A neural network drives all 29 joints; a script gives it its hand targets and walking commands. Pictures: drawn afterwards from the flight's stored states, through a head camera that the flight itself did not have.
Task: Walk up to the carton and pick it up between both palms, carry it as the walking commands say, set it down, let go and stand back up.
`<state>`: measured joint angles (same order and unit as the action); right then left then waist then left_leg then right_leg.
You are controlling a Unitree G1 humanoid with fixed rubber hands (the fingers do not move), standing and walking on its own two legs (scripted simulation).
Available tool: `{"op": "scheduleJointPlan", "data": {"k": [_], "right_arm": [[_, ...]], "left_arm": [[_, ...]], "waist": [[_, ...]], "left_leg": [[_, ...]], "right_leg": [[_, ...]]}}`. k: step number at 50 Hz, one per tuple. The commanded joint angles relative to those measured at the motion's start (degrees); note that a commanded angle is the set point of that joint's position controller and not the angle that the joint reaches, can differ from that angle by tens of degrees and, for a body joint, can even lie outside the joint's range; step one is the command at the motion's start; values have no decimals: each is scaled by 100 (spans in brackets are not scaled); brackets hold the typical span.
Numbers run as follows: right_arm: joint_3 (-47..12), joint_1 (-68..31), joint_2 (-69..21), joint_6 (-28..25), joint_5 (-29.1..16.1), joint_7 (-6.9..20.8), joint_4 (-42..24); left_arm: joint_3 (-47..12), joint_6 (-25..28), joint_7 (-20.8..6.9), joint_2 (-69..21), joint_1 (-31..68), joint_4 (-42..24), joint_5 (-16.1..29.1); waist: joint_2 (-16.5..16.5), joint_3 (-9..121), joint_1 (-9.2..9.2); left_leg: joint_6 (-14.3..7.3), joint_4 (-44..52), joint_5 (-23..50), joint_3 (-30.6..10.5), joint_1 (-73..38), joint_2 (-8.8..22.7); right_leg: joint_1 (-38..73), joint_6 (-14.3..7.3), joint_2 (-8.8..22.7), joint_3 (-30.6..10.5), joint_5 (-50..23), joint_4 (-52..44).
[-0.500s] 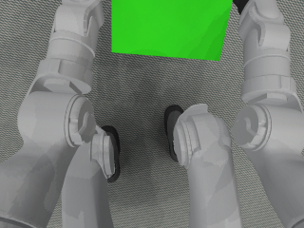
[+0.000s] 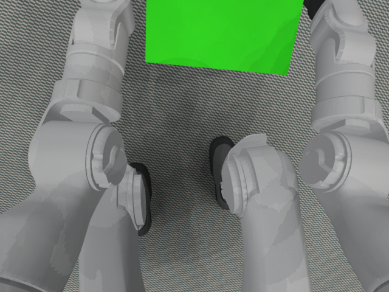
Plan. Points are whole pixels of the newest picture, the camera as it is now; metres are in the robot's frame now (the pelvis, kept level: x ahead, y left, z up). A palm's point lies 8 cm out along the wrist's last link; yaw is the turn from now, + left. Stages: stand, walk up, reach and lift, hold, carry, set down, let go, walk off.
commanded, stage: set down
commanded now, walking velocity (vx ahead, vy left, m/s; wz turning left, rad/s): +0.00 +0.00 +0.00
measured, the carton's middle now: (213, 7) +0.53 -0.12 -0.24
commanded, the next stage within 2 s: none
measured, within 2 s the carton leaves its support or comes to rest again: rests again in 0.80 s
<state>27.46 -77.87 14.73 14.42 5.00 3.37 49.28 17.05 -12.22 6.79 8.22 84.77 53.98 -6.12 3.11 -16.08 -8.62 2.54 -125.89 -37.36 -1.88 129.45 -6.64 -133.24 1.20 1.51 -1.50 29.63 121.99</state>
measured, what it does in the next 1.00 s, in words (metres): stands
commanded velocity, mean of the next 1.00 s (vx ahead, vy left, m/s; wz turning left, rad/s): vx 0.00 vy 0.00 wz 0.00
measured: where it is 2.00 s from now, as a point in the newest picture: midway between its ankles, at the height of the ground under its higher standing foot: (182, 197)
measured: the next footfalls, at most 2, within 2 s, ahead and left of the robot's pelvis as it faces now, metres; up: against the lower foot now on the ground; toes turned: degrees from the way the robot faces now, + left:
none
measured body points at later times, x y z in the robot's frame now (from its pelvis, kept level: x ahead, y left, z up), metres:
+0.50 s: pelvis +0.01 +0.00 +0.00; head +0.37 -0.03 +0.25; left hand +0.59 +0.02 -0.17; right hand +0.52 -0.28 -0.16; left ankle +0.09 +0.12 -0.34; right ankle +0.12 -0.13 -0.34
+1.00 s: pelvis -0.01 +0.00 +0.00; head +0.37 -0.04 +0.24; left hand +0.57 +0.06 -0.18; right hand +0.49 -0.29 -0.19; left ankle +0.09 +0.12 -0.34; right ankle +0.12 -0.13 -0.34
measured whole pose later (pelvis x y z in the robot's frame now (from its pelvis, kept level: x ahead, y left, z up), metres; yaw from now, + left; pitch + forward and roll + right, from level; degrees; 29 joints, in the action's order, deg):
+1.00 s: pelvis -0.01 +0.00 +0.00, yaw +0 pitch +38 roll +1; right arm 16.6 -80.0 21.3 1.9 -8.0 -3.7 64.4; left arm 0.3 -6.3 8.5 18.4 85.9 62.2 8.6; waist 1.7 -22.0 -7.7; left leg 3.6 -125.1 -36.4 -2.2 126.3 -6.4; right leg -130.6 0.7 0.9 -1.4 28.3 121.3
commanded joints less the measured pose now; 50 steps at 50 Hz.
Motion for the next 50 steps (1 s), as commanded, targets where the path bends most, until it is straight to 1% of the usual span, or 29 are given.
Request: {"op": "scheduleJointPlan", "data": {"k": [1,8,19,23,27,30,33,35,37,39,40,42,43,46,50], "right_arm": [[-2067,-2475,-4584,21,-438,1426,124],[-1990,-2321,-4526,-4,-379,1424,202],[-1860,-2188,-4370,-72,-299,1385,270],[-1752,-2098,-4087,-130,-266,1317,322],[-1624,-2003,-3625,-234,-253,1181,400],[-1477,-1878,-3120,-337,-255,1022,469],[-1248,-1642,-2339,-473,-242,768,579],[-1000,-1379,-1482,-596,-221,495,653],[-723,-1035,-399,-760,-224,135,761],[-576,-801,582,-953,-355,-245,880],[-566,-863,823,-1054,-466,-393,867],[-678,-1183,1182,-1249,-752,-630,803],[-773,-1345,1289,-1314,-899,-686,778],[-1003,-1672,1479,-1400,-1237,-748,769],[-1134,-1777,1634,-1393,-1473,-724,994]], "left_arm": [[-1738,-91,-1287,-4688,1776,300,301],[-1691,-83,-1288,-4587,1594,359,220],[-1625,-44,-1259,-4397,1447,426,141],[-1576,-2,-1194,-4114,1368,425,122],[-1517,74,-1075,-3672,1279,450,121],[-1415,148,-949,-3170,1180,479,126],[-1242,247,-755,-2371,1045,531,132],[-1053,345,-537,-1491,916,555,143],[-861,471,-250,-340,819,542,217],[-864,606,35,712,858,419,457],[-967,667,122,961,1035,273,607],[-1232,751,218,1163,1443,52,923],[-1359,755,219,1190,1571,29,1076],[-1613,733,201,1279,1770,114,1414],[-1801,683,148,1402,1921,255,1623]], "waist": [[471,5425,-190],[486,5325,-150],[505,5271,-149],[517,5315,-158],[516,5385,-179],[499,5440,-204],[455,5482,-219],[406,5522,-212],[324,5627,-202],[202,5818,-241],[180,5934,-273],[170,6162,-357],[153,6195,-395],[128,6320,-412],[244,6385,-485]], "left_leg": [[-184,1119,1383,554,-2130,-410],[-169,1089,1436,555,-2119,-402],[-134,1040,1531,541,-2153,-390],[-107,1031,1577,546,-2201,-382],[-68,1026,1606,547,-2260,-359],[-32,1027,1597,543,-2303,-329],[13,1038,1556,545,-2333,-282],[47,1057,1516,559,-2364,-234],[79,1080,1487,572,-2416,-167],[93,1084,1495,569,-2402,-95],[92,1074,1542,546,-2387,-69],[82,1051,1668,480,-2397,-26],[69,1055,1670,445,-2418,6],[25,1050,1600,380,-2519,78],[11,1060,1441,344,-2667,172]], "right_leg": [[3380,28,-573,505,-1783,-737],[3309,36,-578,479,-1794,-704],[3256,56,-582,467,-1831,-650],[3276,72,-570,484,-1852,-636],[3349,94,-544,504,-1871,-633],[3447,119,-513,521,-1877,-639],[3591,152,-474,534,-1882,-665],[3738,180,-441,539,-1897,-706],[3947,207,-403,526,-1955,-768],[4138,219,-363,489,-2094,-805],[4236,205,-348,455,-2226,-792],[4427,163,-312,387,-2480,-749],[4487,153,-278,372,-2521,-746],[4554,135,-186,343,-2497,-729],[4484,112,-120,353,-2375,-740]]}}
